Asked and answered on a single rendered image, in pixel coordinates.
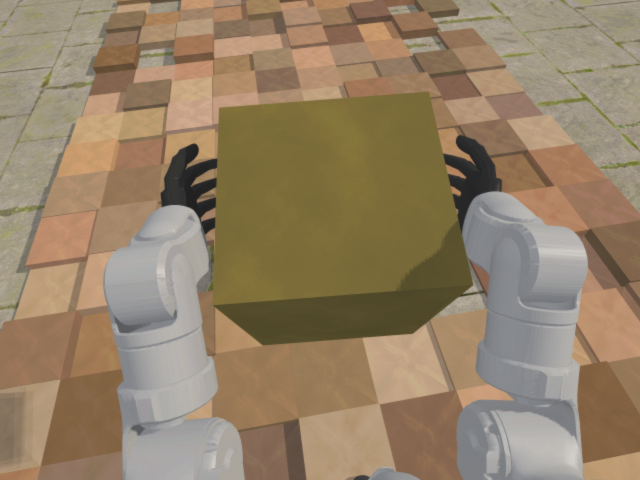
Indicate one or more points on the right robot upper arm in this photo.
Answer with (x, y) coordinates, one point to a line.
(506, 440)

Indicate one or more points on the left robot forearm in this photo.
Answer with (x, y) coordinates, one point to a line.
(150, 290)

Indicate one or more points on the right robot forearm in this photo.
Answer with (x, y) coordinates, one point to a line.
(536, 273)

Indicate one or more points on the left robot hand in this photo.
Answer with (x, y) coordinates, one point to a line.
(178, 181)

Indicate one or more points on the right robot hand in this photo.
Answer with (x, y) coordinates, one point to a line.
(479, 179)

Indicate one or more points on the left robot upper arm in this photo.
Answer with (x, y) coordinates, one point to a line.
(197, 449)

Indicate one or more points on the carton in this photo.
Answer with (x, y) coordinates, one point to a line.
(335, 219)

